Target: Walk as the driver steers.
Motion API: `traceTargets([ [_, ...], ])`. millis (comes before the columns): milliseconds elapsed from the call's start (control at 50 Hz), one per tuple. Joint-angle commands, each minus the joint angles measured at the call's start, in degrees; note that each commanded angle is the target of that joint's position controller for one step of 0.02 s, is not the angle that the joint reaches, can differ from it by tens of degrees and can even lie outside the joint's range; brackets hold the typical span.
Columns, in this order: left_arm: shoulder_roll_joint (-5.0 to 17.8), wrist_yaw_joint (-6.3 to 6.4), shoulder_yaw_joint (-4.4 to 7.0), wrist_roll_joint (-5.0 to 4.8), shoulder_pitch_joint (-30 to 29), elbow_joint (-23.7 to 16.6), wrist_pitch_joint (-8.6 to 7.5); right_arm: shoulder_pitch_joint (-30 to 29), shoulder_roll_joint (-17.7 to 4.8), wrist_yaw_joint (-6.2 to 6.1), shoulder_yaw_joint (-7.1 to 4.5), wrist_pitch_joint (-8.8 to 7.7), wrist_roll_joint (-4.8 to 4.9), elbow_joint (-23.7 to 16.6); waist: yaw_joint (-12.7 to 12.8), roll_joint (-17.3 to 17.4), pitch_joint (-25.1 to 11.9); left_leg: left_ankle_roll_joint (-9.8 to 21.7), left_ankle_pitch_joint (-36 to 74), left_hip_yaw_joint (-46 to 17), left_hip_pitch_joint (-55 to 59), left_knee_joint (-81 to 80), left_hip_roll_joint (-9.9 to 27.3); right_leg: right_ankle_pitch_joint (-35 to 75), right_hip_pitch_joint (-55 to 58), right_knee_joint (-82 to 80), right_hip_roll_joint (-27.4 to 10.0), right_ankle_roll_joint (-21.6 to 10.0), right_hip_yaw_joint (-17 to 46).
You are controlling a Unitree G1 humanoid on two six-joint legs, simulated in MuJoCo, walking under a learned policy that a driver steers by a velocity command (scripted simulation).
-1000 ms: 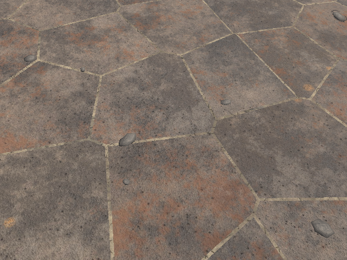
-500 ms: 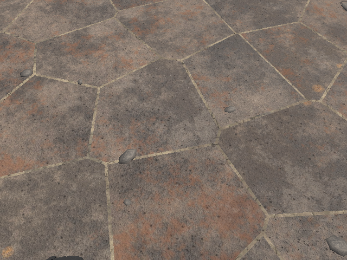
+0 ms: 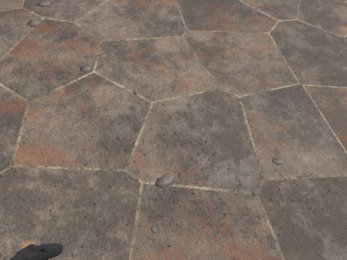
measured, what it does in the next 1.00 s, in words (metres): walks ahead: right foot, then left foot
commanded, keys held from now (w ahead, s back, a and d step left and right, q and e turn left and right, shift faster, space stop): w+q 0.06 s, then w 0.94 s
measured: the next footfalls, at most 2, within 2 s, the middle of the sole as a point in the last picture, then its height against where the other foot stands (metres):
right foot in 0.18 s outside the picture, level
left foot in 0.68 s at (110, 247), level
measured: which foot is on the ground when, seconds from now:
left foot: down 0.00-0.18, up 0.20-0.66, down 0.68-1.00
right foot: up 0.00-0.16, down 0.18-0.70, up 0.72-1.00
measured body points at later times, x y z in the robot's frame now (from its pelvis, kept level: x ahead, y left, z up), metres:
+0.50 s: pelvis +0.28 -0.04 -0.01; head +0.32 -0.03 +0.44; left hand +0.25 +0.24 -0.14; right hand +0.51 -0.26 -0.10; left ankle +0.40 +0.14 -0.70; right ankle +0.24 -0.15 -0.75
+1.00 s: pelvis +0.56 +0.06 +0.00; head +0.58 +0.07 +0.45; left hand +0.69 +0.34 -0.11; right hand +0.63 -0.21 -0.12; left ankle +0.51 +0.14 -0.75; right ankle +0.74 -0.09 -0.69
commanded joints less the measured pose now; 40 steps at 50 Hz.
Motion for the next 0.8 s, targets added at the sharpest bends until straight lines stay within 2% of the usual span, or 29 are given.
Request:
traceTargets([
  [20, 1.62, -1.05, -0.71, -0.31, -14.06, -7.56, -2.08, 3.56, -10.79, -0.58, -2.95, -0.11, 0.47, -1.80, -2.57, 10.27, 5.65, 7.08, 9.61, -10.85, 1.46, -2.85, 11.57, -0.07, -6.21, -5.60, 1.40, 0.53, -1.53],
  [80, 2.19, -1.91, -1.03, -0.55, -14.84, -8.30, -3.07, 3.43, -11.13, -0.90, -3.25, 0.54, 0.81, -1.74, -2.38, 10.80, 5.85, 6.86, 13.60, -12.37, 1.95, -0.12, 12.39, -1.50, -2.35, -9.37, 2.01, -0.29, -2.25],
  [120, 3.38, -2.07, -0.78, -0.59, -11.23, -7.33, -3.43, 1.95, -11.39, -1.01, -3.49, 0.81, 0.66, -1.89, -0.49, 12.58, 5.02, 5.74, 19.89, -12.22, 0.90, 1.25, 13.24, -2.49, 4.75, -10.39, 2.26, -1.78, -3.13],
  [140, 4.70, -1.86, -0.27, -0.43, -7.70, -6.48, -3.54, 0.82, -11.69, -0.92, -3.60, 0.85, 0.46, -2.20, 1.43, 13.62, 3.39, 5.02, 29.11, -11.55, 0.83, 4.27, 12.86, -4.36, 10.00, -10.76, 3.28, -3.02, -4.33],
  [160, 6.57, -1.34, 0.64, -0.08, -1.35, -4.65, -3.56, -0.24, -11.25, -0.76, -3.42, 0.85, 0.32, -2.60, 4.68, 13.16, -0.79, 3.68, 39.73, -9.30, 0.47, 11.23, 10.39, -4.00, 18.95, -12.57, 4.40, -4.96, -5.78],
  [180, 8.91, -0.87, 1.38, 0.47, 7.96, -2.79, -3.47, -1.65, -10.43, -0.45, -2.96, 0.75, -0.29, -3.61, 9.13, 11.86, -8.50, 1.91, 40.09, -7.46, -5.23, 22.65, 7.69, -3.58, 34.22, -10.58, 0.40, -8.09, -2.50],
  [200, 12.92, -0.46, 1.98, 1.30, 18.01, -1.64, -3.05, 1.53, -6.19, -0.25, -1.58, 0.34, -1.95, -4.36, 10.47, 0.63, -19.35, -0.28, 18.13, -4.92, -19.06, 41.13, 1.92, -6.18, 54.58, -6.95, -11.98, -13.16, 13.09],
  [220, 13.26, -1.39, 2.05, 1.03, 21.41, 1.55, -2.64, 9.94, -2.12, 0.05, -0.60, -0.55, 0.90, -3.78, 6.55, -19.75, -24.93, -2.76, -18.03, -4.58, -35.28, 56.86, -5.06, -20.67, 64.46, -18.53, -22.46, -20.29, 40.96],
  [240, 7.30, -1.34, 0.57, -0.29, 18.44, 1.11, -2.63, 4.43, -8.89, 0.04, -1.90, -1.06, 2.20, -3.18, 8.06, -11.28, -15.05, -2.42, -15.27, -5.46, -40.82, 61.98, -0.82, -27.97, 57.31, -22.25, -19.93, -17.83, 38.87],
  [260, 4.98, -0.97, -0.12, -0.47, 13.92, 0.81, -2.33, -3.59, -11.24, 0.19, -2.45, -1.31, 2.05, -4.92, 8.45, -4.89, -6.44, -1.95, -9.74, -2.79, -41.76, 60.79, 1.55, -23.83, 47.81, -22.59, -17.63, -15.83, 28.20],
  [280, 4.47, -0.91, -0.58, 0.18, 11.17, 0.70, -2.09, -7.57, -10.48, 0.19, -2.36, -1.52, 0.99, -5.58, 7.00, 0.46, -2.36, -1.80, -5.89, -1.06, -39.13, 58.54, 3.87, -15.50, 39.24, -23.63, -15.25, -15.17, 21.43],
  [300, 3.53, -0.87, -0.89, 0.85, 9.66, 0.95, -2.03, -8.93, -9.85, 0.42, -2.58, -1.69, 0.19, -6.13, 5.47, 0.30, -0.77, -1.74, -3.67, -0.26, -37.12, 55.58, 5.45, -10.30, 34.30, -24.75, -13.35, -15.18, 17.29],
  [320, 2.90, -0.73, -1.26, 1.40, 9.22, 1.34, -2.17, -8.24, -8.73, 0.77, -2.56, -1.59, 0.18, -6.21, 3.96, -1.58, -0.98, -1.64, -2.45, 0.15, -34.55, 53.62, 6.87, -7.88, 31.71, -26.08, -11.89, -15.09, 14.43],
  [360, 2.81, -0.57, -1.39, 0.74, 9.79, 2.43, -2.52, -7.99, -6.39, 1.03, -2.07, -1.28, 0.31, -6.22, 3.10, -3.02, -0.43, -2.10, -2.05, 1.87, -33.99, 49.72, 7.70, -4.89, 29.35, -28.49, -11.08, -16.03, 10.88],
  [400, 4.72, -0.27, -1.06, 0.14, 10.82, 3.45, -2.66, -12.00, -5.47, 1.13, -1.51, -1.22, -0.40, -8.05, 3.45, -2.14, 1.71, -3.29, 0.42, 3.26, -36.76, 43.82, 8.63, -1.23, 27.92, -30.55, -11.73, -17.00, 8.48],
  [440, 6.03, 0.04, -0.84, -0.10, 11.67, 3.93, -2.26, -16.36, -5.02, 1.48, -0.95, -1.55, -0.75, -9.47, 4.54, -1.27, 2.52, -3.92, 7.16, 4.51, -36.98, 35.91, 8.66, 0.74, 27.65, -31.34, -10.50, -16.30, 5.00],
  [480, 6.74, 0.21, -0.86, -0.45, 12.97, 4.45, -1.81, -20.89, -4.35, 2.06, -0.40, -2.00, -0.50, -10.59, 6.03, -1.14, 3.10, -3.85, 14.33, 6.28, -34.02, 27.17, 7.27, 2.19, 26.74, -31.32, -8.46, -14.66, 1.28],
  [540, 8.07, 0.26, -0.86, -1.02, 17.39, 6.17, -1.24, -26.48, -4.89, 2.88, -0.25, -2.30, 0.15, -12.32, 8.16, -1.08, 3.44, -3.68, 19.39, 7.52, -31.06, 20.10, 5.23, 1.49, 29.20, -30.39, -9.41, -13.70, 0.62],
  [600, 8.99, 0.46, -0.74, -1.19, 19.30, 7.56, -0.16, -29.04, -6.67, 3.57, -0.72, -2.37, 0.29, -13.99, 7.62, -1.43, 3.74, -1.86, 15.42, 7.09, -31.44, 16.28, 4.32, 4.57, 35.84, -27.16, -12.40, -12.32, 1.37],
  [620, 9.48, 0.58, -0.64, -1.10, 19.30, 7.78, 0.25, -28.14, -7.45, 3.71, -1.04, -2.40, 0.24, -13.98, 6.65, -1.76, 2.96, -1.11, 13.39, 7.54, -29.49, 15.45, 3.65, 8.27, 37.52, -25.04, -12.85, -11.69, 1.25],
  [640, 10.08, 0.72, -0.56, -1.04, 18.57, 7.76, 0.63, -24.88, -8.64, 3.70, -1.67, -2.43, 0.08, -13.30, 4.32, -2.24, 0.90, -0.07, 12.12, 8.83, -24.31, 14.28, 2.20, 16.26, 38.14, -20.56, -12.29, -10.82, 0.20],
  [660, 9.56, 0.86, -0.87, -0.84, 18.12, 7.66, 0.98, -17.36, -10.70, 3.43, -2.90, -2.34, -0.10, -11.05, 0.39, -1.74, -3.63, 1.58, 12.39, 10.26, -13.84, 13.13, 0.64, 23.28, 36.42, -11.49, -10.01, -9.48, -1.90],
  [680, 7.70, 1.07, -1.80, 0.09, 17.83, 6.57, 0.98, -7.38, -13.99, 2.84, -4.19, -2.13, -0.42, -8.79, -3.79, 0.48, -10.78, 4.36, 14.10, 5.33, 1.95, 15.31, 5.69, 16.77, 27.83, 2.52, -7.32, -7.50, -3.94],
  [700, 0.77, 0.73, -4.06, 0.56, 24.44, 5.06, -0.05, -1.57, -20.48, 2.60, -5.57, -1.83, -1.44, -7.85, -2.12, 14.55, -20.09, 13.71, 5.94, -20.99, 24.01, 12.65, 21.26, -10.30, 5.03, 26.43, 1.83, -3.31, -6.62],
  [720, 3.11, 0.28, -3.71, -0.05, 23.63, 6.23, -1.29, -0.23, -15.86, 2.83, -4.40, -1.64, -0.61, -7.49, -2.95, 16.34, -24.09, 15.67, 0.65, -35.00, 25.31, 4.50, 23.93, -34.70, -2.39, 34.19, 3.17, -3.71, 1.31],
  [740, 7.84, -0.08, -2.35, -1.69, 18.44, 4.61, -1.89, -4.82, -13.00, 2.85, -3.24, -1.72, -0.47, -7.91, -2.31, 12.51, -14.13, 12.68, -1.10, -26.98, 18.05, 3.47, 21.83, -32.20, -7.39, 37.29, -0.32, -4.56, 1.53],
  [760, 7.59, -0.03, -2.46, -1.86, 14.47, 3.68, -2.08, -9.09, -11.50, 2.81, -2.71, -1.72, -0.51, -8.59, -0.87, 8.80, -8.22, 11.04, 2.61, -19.24, 9.46, 2.39, 19.28, -27.01, -7.01, 35.15, -3.12, -4.89, -0.06],
  [780, 6.87, 0.13, -2.40, -0.99, 12.82, 3.46, -1.86, -12.30, -9.98, 3.03, -2.23, -1.79, -0.81, -8.71, 0.89, 6.21, -4.09, 10.16, 7.36, -13.88, 1.81, 0.47, 16.96, -23.47, -5.06, 31.42, -4.87, -4.56, -0.82],
  [800, 6.39, 0.25, -2.12, -0.46, 13.48, 3.80, -1.20, -14.28, -8.71, 3.17, -1.84, -2.13, -1.19, -8.90, 2.93, 6.88, -2.50, 9.34, 10.65, -10.20, -3.53, -1.58, 15.09, -20.79, -1.34, 28.44, -6.51, -4.27, -0.39],
])
Over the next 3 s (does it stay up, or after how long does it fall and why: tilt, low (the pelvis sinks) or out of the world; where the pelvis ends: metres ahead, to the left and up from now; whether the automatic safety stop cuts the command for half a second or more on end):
stays up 1.41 0.03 -0.02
